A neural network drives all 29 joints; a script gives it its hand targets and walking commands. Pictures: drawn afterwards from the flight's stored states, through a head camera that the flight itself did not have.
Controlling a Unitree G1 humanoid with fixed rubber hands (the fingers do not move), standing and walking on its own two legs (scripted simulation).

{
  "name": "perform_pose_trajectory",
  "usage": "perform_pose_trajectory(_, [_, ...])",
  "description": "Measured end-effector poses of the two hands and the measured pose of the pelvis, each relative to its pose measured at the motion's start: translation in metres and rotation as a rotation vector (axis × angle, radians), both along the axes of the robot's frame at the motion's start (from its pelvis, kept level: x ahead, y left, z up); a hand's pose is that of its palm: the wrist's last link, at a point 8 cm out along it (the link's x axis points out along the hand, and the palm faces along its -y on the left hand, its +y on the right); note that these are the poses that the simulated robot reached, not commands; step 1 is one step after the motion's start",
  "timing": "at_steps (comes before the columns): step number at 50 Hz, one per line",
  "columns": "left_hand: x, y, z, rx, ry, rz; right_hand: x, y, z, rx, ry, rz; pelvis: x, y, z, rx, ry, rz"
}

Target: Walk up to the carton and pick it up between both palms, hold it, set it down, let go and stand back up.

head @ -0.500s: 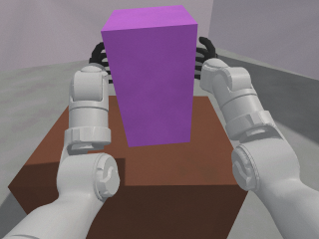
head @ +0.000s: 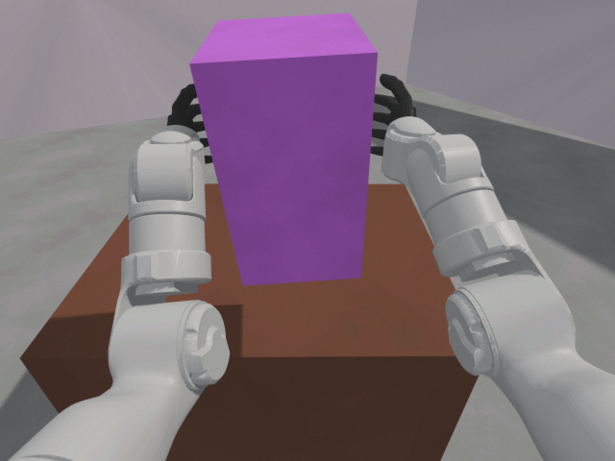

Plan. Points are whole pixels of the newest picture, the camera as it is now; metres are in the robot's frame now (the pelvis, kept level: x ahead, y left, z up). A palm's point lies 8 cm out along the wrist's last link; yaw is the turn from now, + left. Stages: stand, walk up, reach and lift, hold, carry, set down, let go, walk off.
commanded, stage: hold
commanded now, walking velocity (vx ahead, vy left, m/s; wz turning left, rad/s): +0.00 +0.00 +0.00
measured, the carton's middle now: (293, 156) +0.39 +0.00 +0.29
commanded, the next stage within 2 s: none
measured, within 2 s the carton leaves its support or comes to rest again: neither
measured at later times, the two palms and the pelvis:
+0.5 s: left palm (179, 140) +0.37 +0.14 +0.32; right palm (395, 129) +0.36 -0.12 +0.33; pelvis +0.00 +0.00 +0.00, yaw +0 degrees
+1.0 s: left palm (181, 142) +0.37 +0.13 +0.32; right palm (398, 132) +0.36 -0.12 +0.33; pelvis +0.00 +0.00 +0.00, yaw +0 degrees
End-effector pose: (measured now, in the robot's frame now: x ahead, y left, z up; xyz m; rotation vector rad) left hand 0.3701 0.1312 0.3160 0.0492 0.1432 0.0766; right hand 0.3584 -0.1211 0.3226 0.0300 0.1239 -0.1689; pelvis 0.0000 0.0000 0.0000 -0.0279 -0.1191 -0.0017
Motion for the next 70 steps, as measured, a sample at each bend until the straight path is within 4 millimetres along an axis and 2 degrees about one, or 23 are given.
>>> perform_pose_trajectory(15, [0.0028,0.0014,0.0006,-0.006,0.015,-0.006,0.0019,0.0018,0.0066,0.004,0.012,-0.009,-0.0019,0.0006,0.0003,0.004,0.007,-0.006])
perform_pose_trajectory(28, [0.003,0.0044,0.0039,-0.006,-0.006,-0.008,0.0011,0.0046,0.0071,0.0,-0.006,-0.008,0.0045,0.0022,0.0002,-0.001,0.008,0.003])
perform_pose_trajectory(41, [0.0018,0.0014,-0.0007,0.011,0.013,-0.01,0.0001,0.0016,0.0013,0.012,0.013,-0.01,0.002,0.0051,0.0,0.0,-0.011,-0.003])
perform_pose_trajectory(70, [0.0025,0.0016,0.0049,-0.006,0.009,-0.002,0.002,0.0017,0.0068,-0.005,0.009,-0.002,-0.0006,-0.0012,0.0006,0.002,0.016,0.005])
